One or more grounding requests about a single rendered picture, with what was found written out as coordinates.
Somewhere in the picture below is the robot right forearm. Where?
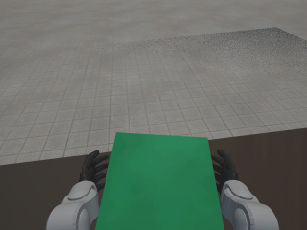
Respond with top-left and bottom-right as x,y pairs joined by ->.
220,180 -> 279,230

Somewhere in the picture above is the left robot hand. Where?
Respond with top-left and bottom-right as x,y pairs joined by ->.
79,149 -> 109,192

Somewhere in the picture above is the right robot hand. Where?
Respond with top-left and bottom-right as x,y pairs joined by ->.
211,149 -> 239,195

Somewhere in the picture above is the robot left forearm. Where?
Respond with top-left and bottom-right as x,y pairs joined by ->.
45,180 -> 100,230

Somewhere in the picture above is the carton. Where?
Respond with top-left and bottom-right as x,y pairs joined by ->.
95,132 -> 224,230

